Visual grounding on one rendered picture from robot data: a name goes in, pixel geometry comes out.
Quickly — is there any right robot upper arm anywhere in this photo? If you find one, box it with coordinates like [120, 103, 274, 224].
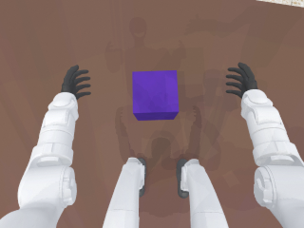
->
[254, 165, 304, 228]

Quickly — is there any left robot hand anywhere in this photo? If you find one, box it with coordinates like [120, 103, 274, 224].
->
[61, 65, 91, 101]

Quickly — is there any right robot hand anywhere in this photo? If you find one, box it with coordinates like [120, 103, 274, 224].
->
[225, 62, 258, 100]

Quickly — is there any robot right forearm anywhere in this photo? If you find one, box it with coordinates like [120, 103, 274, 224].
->
[240, 89, 304, 167]

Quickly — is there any carton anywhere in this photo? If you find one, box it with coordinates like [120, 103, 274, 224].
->
[132, 70, 180, 121]

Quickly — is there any right robot shin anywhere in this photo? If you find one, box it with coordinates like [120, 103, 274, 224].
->
[180, 159, 204, 192]

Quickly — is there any left robot upper arm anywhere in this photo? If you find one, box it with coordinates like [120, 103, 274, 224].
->
[0, 165, 77, 228]

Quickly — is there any robot right foot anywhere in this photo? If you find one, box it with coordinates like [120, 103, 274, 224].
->
[176, 159, 189, 199]

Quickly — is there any robot left forearm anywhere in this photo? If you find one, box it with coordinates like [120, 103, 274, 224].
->
[17, 92, 79, 207]

